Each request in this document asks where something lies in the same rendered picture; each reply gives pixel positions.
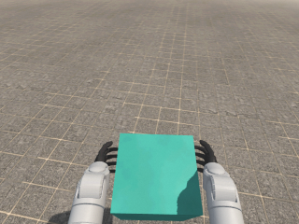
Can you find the right robot forearm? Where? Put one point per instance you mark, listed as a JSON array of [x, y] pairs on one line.
[[223, 204]]

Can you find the robot left hand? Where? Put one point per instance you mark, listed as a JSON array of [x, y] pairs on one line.
[[102, 155]]

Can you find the robot right hand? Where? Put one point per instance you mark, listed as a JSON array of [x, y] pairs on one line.
[[208, 156]]

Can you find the carton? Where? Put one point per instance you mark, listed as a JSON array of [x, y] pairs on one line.
[[156, 178]]

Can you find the left robot forearm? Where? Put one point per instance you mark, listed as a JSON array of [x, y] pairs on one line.
[[90, 196]]

